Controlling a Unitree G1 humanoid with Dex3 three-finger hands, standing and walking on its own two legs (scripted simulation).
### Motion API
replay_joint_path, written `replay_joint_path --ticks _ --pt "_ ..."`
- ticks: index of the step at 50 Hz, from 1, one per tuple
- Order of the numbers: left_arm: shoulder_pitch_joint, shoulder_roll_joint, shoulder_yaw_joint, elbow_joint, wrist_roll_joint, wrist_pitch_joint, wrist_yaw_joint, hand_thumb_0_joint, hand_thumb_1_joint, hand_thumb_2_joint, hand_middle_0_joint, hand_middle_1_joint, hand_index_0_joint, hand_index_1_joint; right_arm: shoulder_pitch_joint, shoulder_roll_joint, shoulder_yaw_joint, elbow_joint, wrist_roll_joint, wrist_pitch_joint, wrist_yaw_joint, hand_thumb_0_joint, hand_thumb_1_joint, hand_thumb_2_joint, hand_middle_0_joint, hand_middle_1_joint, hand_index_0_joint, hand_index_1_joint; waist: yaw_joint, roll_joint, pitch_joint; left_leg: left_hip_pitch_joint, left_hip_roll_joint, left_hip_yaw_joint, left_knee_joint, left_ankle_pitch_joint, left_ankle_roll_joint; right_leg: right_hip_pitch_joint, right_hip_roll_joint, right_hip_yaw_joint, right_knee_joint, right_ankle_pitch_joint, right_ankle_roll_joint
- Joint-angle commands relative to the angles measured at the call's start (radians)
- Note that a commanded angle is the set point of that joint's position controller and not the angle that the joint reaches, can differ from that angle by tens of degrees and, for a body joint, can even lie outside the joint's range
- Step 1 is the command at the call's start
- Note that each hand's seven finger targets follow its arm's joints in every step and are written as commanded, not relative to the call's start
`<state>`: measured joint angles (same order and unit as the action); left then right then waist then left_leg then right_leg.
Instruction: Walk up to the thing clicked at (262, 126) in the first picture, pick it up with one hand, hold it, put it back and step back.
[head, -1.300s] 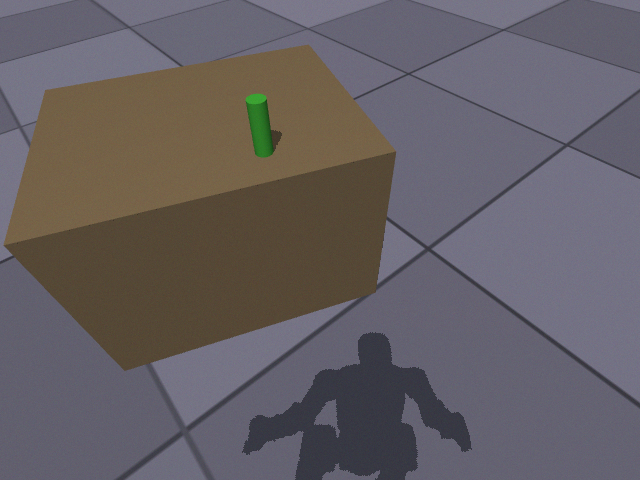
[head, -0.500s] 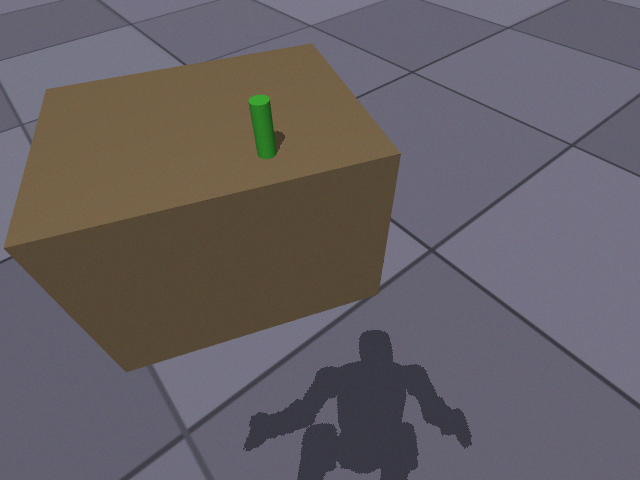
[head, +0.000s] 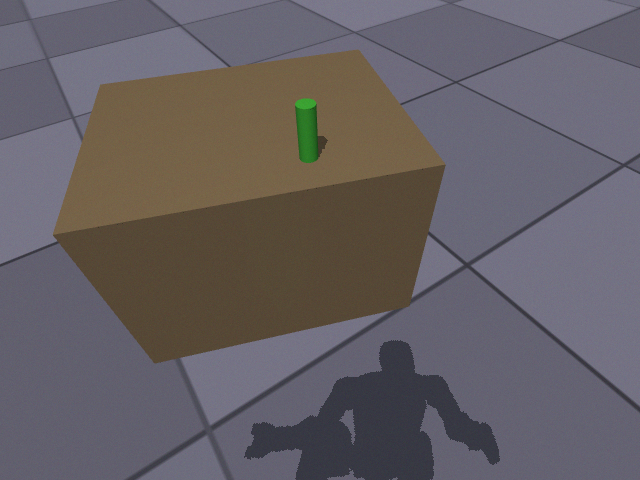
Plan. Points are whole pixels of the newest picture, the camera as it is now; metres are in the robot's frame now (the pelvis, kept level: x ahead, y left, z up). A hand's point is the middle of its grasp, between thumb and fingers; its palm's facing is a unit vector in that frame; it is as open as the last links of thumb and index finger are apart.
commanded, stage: walk up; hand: right
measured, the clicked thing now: (307, 132) +0.89 +0.06 -0.05
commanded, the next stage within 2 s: none
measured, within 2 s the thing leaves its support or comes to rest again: neither
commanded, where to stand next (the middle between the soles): +0.42 +0.17 m, yaw +13 degrees
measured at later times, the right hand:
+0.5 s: hand (443, 442) +0.21 -0.15 -0.15, palm faces -0.15 +0.94 -0.32, open 7.4 cm
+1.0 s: hand (380, 284) +0.50 -0.08 -0.15, palm faces -0.33 +0.87 -0.36, open 7.4 cm
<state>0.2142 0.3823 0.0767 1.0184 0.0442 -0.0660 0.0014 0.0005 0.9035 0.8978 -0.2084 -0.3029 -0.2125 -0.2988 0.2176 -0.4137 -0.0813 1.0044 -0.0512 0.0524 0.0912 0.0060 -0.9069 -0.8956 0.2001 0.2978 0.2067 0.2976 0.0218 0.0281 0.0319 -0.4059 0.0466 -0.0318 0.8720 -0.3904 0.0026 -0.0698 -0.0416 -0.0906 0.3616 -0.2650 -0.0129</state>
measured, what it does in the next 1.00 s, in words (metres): walks ahead, turning left: left foot, then right foot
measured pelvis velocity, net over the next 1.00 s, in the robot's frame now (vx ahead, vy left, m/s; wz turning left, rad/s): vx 0.33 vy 0.15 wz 0.26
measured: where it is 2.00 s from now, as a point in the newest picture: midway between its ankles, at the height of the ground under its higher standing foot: (280, 440)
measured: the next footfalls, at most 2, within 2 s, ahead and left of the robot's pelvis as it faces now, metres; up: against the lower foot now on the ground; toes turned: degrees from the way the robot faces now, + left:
left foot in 0.16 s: +0.17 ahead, +0.23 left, +0.00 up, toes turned +9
right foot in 0.58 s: +0.35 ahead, +0.01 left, +0.00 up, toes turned +6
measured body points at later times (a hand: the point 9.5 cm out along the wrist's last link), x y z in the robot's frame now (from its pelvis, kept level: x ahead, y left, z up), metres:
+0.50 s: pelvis +0.16 +0.11 -0.01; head +0.17 +0.11 +0.44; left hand +0.18 +0.44 -0.12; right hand +0.22 -0.20 -0.13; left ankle +0.13 +0.22 -0.74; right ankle +0.26 -0.01 -0.71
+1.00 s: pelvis +0.33 +0.15 -0.02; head +0.36 +0.16 +0.43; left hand +0.25 +0.47 -0.12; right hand +0.52 -0.13 -0.13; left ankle +0.40 +0.31 -0.73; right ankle +0.31 +0.00 -0.74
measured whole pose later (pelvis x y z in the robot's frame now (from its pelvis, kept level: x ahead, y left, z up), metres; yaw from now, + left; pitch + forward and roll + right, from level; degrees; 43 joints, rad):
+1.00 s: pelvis +0.33 +0.15 -0.02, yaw +15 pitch -2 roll -1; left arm 0.39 0.42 0.05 0.84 0.02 -0.08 -0.01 0.00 0.90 0.90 -0.21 -0.30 -0.21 -0.30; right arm 0.24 -0.42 -0.07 0.82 -0.01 -0.01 0.06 0.01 -0.91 -0.90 0.20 0.30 0.20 0.30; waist 0.07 0.03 0.11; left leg -0.44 0.05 -0.01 0.63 -0.13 0.01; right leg -0.13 -0.09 -0.14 0.58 -0.40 0.03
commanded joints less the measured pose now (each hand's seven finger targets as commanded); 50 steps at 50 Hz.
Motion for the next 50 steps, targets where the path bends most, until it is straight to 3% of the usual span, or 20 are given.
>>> replay_joint_path --ticks 1,6,8,9,10,11,12,15,16,23,26,29,30,31,32,33,37,43,47,50 --pt "-0.036 0.306 0.077 -0.121 -0.005 -0.035 0.009 0.000 0.900 0.900 -0.200 -0.300 -0.200 -0.300 -0.090 -0.159 -0.053 -0.151 -0.001 -0.039 0.022 0.000 -0.900 -0.900 0.200 0.300 0.200 0.300 0.015 -0.136 0.095 -0.138 0.098 -0.031 -0.073 0.056 -0.022 -0.017 -0.285 0.155 -0.177 -0.114 -0.185" --pt "-0.073 0.321 0.076 -0.155 -0.004 -0.023 -0.008 0.000 0.900 0.900 -0.200 -0.300 -0.200 -0.300 0.024 -0.161 -0.075 -0.141 0.014 -0.056 0.022 0.000 -0.900 -0.900 0.200 0.300 0.200 0.300 -0.049 -0.181 0.038 0.185 0.036 0.128 -0.252 0.225 -0.013 -0.205 -0.210 -0.008 -0.002 -0.116 -0.123" --pt "-0.019 0.276 0.059 -0.160 0.000 -0.012 -0.010 0.000 0.900 0.900 -0.200 -0.300 -0.200 -0.300 0.155 -0.214 -0.099 -0.097 0.015 -0.061 0.004 0.000 -0.900 -0.900 0.200 0.300 0.200 0.300 -0.105 -0.013 -0.043 0.387 -0.030 0.154 -0.239 0.118 0.010 -0.302 -0.164 -0.056 0.296 -0.066 -0.101" --pt "0.036 0.221 0.040 -0.161 -0.001 -0.005 -0.013 0.000 0.900 0.900 -0.200 -0.300 -0.200 -0.300 0.265 -0.269 -0.118 -0.074 0.014 -0.067 -0.011 0.000 -0.900 -0.900 0.200 0.300 0.200 0.300 -0.158 0.152 -0.078 0.496 -0.014 0.049 -0.310 -0.035 0.061 -0.396 -0.105 -0.082 0.588 -0.048 -0.076" --pt "0.054 0.138 0.017 -0.189 -0.016 -0.003 -0.021 0.000 0.900 0.900 -0.200 -0.300 -0.200 -0.300 0.319 -0.357 -0.131 -0.089 0.005 -0.074 -0.026 0.000 -0.900 -0.900 0.200 0.300 0.200 0.300 -0.168 0.416 -0.039 0.492 0.199 -0.399 -0.530 -0.256 0.150 -0.599 0.018 -0.074 0.854 -0.358 -0.028" --pt "-0.002 0.227 0.033 -0.210 -0.032 -0.003 -0.013 0.000 0.900 0.900 -0.200 -0.300 -0.200 -0.300 0.244 -0.398 -0.123 -0.130 0.035 -0.079 -0.022 0.000 -0.900 -0.900 0.200 0.300 0.200 0.300 -0.146 0.289 -0.041 0.373 0.321 -0.751 -0.730 -0.390 0.253 -0.590 0.026 0.060 0.893 -0.368 -0.043" --pt "-0.034 0.277 0.033 -0.206 -0.024 0.001 -0.009 0.000 0.900 0.900 -0.200 -0.300 -0.200 -0.300 0.177 -0.415 -0.128 -0.151 0.047 -0.076 -0.026 0.000 -0.900 -0.900 0.200 0.300 0.200 0.300 -0.116 0.213 0.030 0.262 0.366 -0.786 -0.766 -0.493 0.280 -0.586 -0.035 0.114 0.912 -0.318 -0.047" --pt "0.084 0.278 0.034 -0.137 -0.049 0.005 -0.024 0.000 0.900 0.900 -0.200 -0.300 -0.200 -0.300 0.048 -0.285 -0.078 -0.198 0.039 -0.095 -0.046 0.000 -0.900 -0.900 0.200 0.300 0.200 0.300 -0.017 0.128 0.074 0.151 0.179 -0.347 -0.645 -0.201 0.168 -0.481 -0.107 0.139 0.780 -0.103 -0.046" --pt "0.122 0.269 0.037 -0.122 -0.055 0.009 -0.029 0.000 0.900 0.900 -0.200 -0.300 -0.200 -0.300 0.073 -0.269 -0.070 -0.194 0.045 -0.103 -0.048 0.000 -0.900 -0.900 0.200 0.300 0.200 0.300 -0.007 0.151 0.046 0.144 0.161 -0.298 -0.641 -0.145 0.162 -0.435 -0.098 0.116 0.729 -0.072 -0.043" --pt "0.033 0.234 0.046 -0.194 -0.025 -0.001 -0.050 0.000 0.900 0.900 -0.200 -0.300 -0.200 -0.300 0.140 -0.255 -0.065 -0.238 0.036 -0.125 -0.050 0.000 -0.900 -0.900 0.200 0.300 0.200 0.300 -0.042 0.111 0.072 0.156 0.193 -0.236 -0.614 0.000 0.248 -0.402 -0.075 0.085 0.399 -0.043 0.000" --pt "0.058 0.213 0.050 -0.196 -0.025 -0.023 -0.046 0.000 0.900 0.900 -0.200 -0.300 -0.200 -0.300 0.115 -0.240 -0.056 -0.266 0.039 -0.122 -0.046 0.000 -0.900 -0.900 0.200 0.300 0.200 0.300 -0.020 0.094 0.035 0.112 0.173 -0.179 -0.510 0.181 0.223 -0.255 -0.029 0.051 0.281 0.022 -0.014" --pt "0.245 0.245 0.072 -0.145 -0.019 -0.041 -0.023 0.000 0.900 0.900 -0.200 -0.300 -0.200 -0.300 0.096 -0.172 -0.030 -0.294 0.045 -0.110 -0.048 0.000 -0.900 -0.900 0.200 0.300 0.200 0.300 0.072 -0.056 -0.058 -0.018 0.063 -0.071 -0.196 0.226 0.143 0.084 0.023 0.028 0.141 0.070 -0.026" --pt "0.329 0.305 0.094 -0.135 -0.010 -0.051 -0.011 0.000 0.900 0.900 -0.200 -0.300 -0.200 -0.300 0.120 -0.115 -0.012 -0.301 0.052 -0.110 -0.048 0.000 -0.900 -0.900 0.200 0.300 0.200 0.300 0.114 -0.245 -0.085 -0.137 -0.052 -0.008 0.086 0.112 0.095 0.161 -0.144 0.287 0.006 -0.117 -0.068" --pt "0.297 0.364 0.099 -0.171 -0.015 -0.059 -0.006 0.000 0.900 0.900 -0.200 -0.300 -0.200 -0.300 0.173 -0.100 -0.007 -0.299 0.048 -0.101 -0.053 0.000 -0.900 -0.900 0.200 0.300 0.200 0.300 0.067 -0.281 -0.035 -0.279 -0.155 -0.035 0.242 -0.138 0.045 0.140 -0.373 0.683 -0.130 -0.255 -0.123" --pt "0.206 0.379 0.092 -0.196 -0.028 -0.054 -0.008 0.000 0.900 0.900 -0.200 -0.300 -0.200 -0.300 0.181 -0.196 -0.030 -0.274 0.039 -0.087 -0.065 0.000 -0.900 -0.900 0.200 0.300 0.200 0.300 0.036 -0.176 -0.018 -0.266 -0.084 -0.107 0.306 -0.147 0.043 0.055 -0.447 0.800 -0.157 -0.386 -0.214" --pt "0.152 0.363 0.086 -0.217 -0.034 -0.052 -0.008 0.000 0.900 0.900 -0.200 -0.300 -0.200 -0.300 0.162 -0.228 -0.038 -0.258 0.038 -0.089 -0.069 0.000 -0.900 -0.900 0.200 0.300 0.200 0.300 0.017 -0.147 0.055 -0.278 -0.031 -0.114 0.309 -0.120 0.036 -0.031 -0.449 0.770 -0.169 -0.394 -0.256" --pt "0.146 0.281 0.058 -0.213 -0.039 -0.064 -0.008 0.000 0.900 0.900 -0.200 -0.300 -0.200 -0.300 0.172 -0.185 -0.032 -0.215 0.047 -0.089 -0.046 0.000 -0.900 -0.900 0.200 0.300 0.200 0.300 -0.007 -0.154 0.089 -0.168 -0.024 -0.105 0.186 0.068 0.020 -0.118 -0.227 0.287 -0.120 0.008 -0.152" --pt "0.163 0.298 0.067 -0.258 -0.025 -0.061 -0.012 0.000 0.900 0.900 -0.200 -0.300 -0.200 -0.300 0.048 -0.149 -0.034 -0.274 0.035 -0.086 -0.020 0.000 -0.900 -0.900 0.200 0.300 0.200 0.300 0.020 -0.194 0.065 -0.134 0.006 -0.027 -0.079 0.136 -0.009 -0.071 -0.233 0.126 -0.065 0.181 -0.194" --pt "0.179 0.272 0.043 -0.259 -0.028 -0.037 -0.001 0.000 0.900 0.900 -0.200 -0.300 -0.200 -0.300 -0.014 -0.120 -0.026 -0.275 0.037 -0.097 -0.035 0.000 -0.900 -0.900 0.200 0.300 0.200 0.300 0.040 -0.173 0.019 0.032 -0.024 0.074 -0.221 0.247 0.006 -0.102 -0.213 0.031 0.107 0.566 -0.156" --pt "0.146 0.234 0.017 -0.275 -0.041 -0.015 0.006 0.000 0.900 0.900 -0.200 -0.300 -0.200 -0.300 0.127 -0.174 -0.045 -0.210 0.034 -0.106 -0.056 0.000 -0.900 -0.900 0.200 0.300 0.200 0.300 -0.053 -0.024 -0.082 0.325 -0.055 0.083 -0.350 0.409 0.058 -0.204 -0.149 -0.010 0.382 0.426 -0.097"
